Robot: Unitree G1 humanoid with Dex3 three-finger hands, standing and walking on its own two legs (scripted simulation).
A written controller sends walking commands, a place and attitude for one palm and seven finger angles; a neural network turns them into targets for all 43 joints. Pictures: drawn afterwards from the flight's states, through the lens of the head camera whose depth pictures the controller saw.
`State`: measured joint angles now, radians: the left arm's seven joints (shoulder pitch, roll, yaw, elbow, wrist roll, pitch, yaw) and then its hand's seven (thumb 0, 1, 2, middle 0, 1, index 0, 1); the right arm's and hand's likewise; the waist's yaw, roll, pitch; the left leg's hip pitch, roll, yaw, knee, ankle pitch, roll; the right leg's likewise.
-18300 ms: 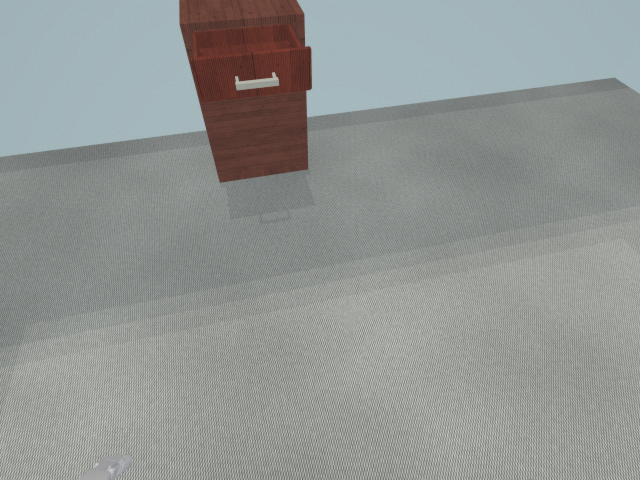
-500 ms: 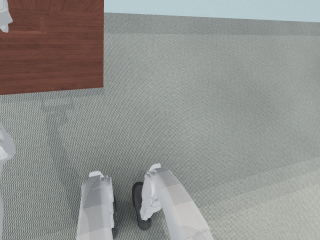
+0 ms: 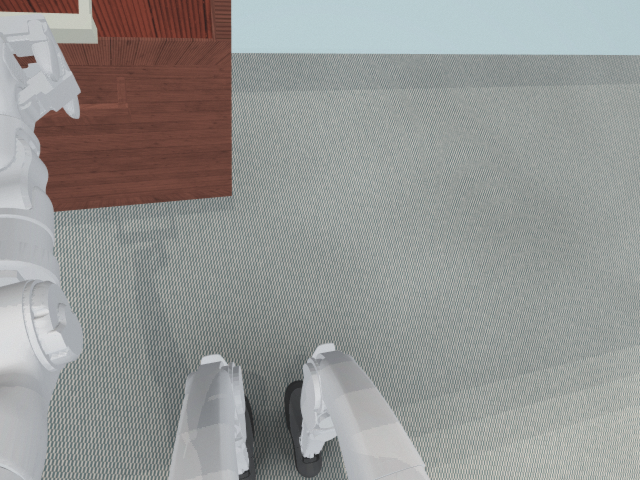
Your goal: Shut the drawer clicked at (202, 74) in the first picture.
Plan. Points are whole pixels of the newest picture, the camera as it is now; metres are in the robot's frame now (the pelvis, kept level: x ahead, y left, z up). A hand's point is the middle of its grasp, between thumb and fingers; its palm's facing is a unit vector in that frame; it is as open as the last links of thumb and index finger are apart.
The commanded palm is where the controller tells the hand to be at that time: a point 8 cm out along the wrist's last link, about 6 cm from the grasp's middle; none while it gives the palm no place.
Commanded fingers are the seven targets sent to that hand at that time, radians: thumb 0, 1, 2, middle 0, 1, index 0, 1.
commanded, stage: draw the hand back to the body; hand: left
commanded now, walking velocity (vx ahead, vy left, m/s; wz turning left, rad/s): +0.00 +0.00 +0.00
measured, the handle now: (18, 10) +0.62 +0.28 +0.03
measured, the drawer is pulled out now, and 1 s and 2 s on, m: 0.00 0.00 0.00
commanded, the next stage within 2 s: step back with the hand held close in 1.46 s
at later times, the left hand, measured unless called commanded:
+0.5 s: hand out of the picture +0.43 +0.25 +0.14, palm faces +0.18 -0.98 -0.03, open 3.3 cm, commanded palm +0.39 +0.28 +0.15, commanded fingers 0.00 0.90 0.90 -1.40 -1.60 -1.40 -1.60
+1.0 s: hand out of the picture +0.30 +0.25 +0.27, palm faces +0.36 -0.89 -0.30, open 3.3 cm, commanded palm +0.24 +0.29 +0.29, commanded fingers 0.00 0.90 0.90 -1.40 -1.60 -1.40 -1.60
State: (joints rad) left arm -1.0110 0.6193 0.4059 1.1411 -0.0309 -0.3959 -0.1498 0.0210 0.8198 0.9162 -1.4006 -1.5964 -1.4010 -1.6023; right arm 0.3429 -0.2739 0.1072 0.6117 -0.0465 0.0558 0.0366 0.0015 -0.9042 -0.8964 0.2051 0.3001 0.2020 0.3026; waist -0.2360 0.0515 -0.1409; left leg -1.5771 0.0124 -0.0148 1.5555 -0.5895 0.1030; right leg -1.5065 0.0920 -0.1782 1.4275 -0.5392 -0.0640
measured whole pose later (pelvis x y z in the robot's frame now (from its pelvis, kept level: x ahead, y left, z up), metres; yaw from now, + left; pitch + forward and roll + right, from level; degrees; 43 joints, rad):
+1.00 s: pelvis +0.07 +0.00 +0.17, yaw +6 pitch +2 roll -2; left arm 0.26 0.33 0.13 -0.10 -0.10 -0.03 0.11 0.02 0.90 0.90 -1.40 -1.60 -1.40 -1.60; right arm 0.22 -0.23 0.07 0.51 0.05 0.03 -0.07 0.01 -0.90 -0.90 0.20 0.30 0.20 0.30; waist 0.02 0.08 -0.08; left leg -0.30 -0.06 0.02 0.61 -0.35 0.09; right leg -0.26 0.06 -0.05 0.56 -0.33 -0.05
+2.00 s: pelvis +0.05 -0.01 +0.18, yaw +5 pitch +2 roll -1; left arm 0.67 0.42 0.35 -0.55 -0.07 -0.21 0.12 0.02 0.89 0.90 -1.40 -1.59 -1.40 -1.60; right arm 0.21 -0.26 -0.03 0.55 0.02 0.00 -0.05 0.01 -0.91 -0.90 0.20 0.30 0.20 0.30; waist -0.01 0.03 0.03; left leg -0.27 -0.06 0.04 0.49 -0.25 0.08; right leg -0.26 0.07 -0.03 0.46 -0.24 -0.05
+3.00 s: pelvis -0.07 +0.00 +0.17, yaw +8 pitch +4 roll -6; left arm 0.60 0.47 0.46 -0.67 -0.02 -0.31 0.16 0.01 0.89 0.90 -1.41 -1.60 -1.41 -1.60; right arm 0.22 -0.19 -0.03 0.62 -0.02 -0.12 -0.04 0.01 -0.91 -0.90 0.20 0.30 0.20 0.30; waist -0.01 0.00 0.01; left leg -0.53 0.01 0.01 0.55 -0.09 0.10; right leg -0.41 0.10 0.04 1.12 -0.44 0.01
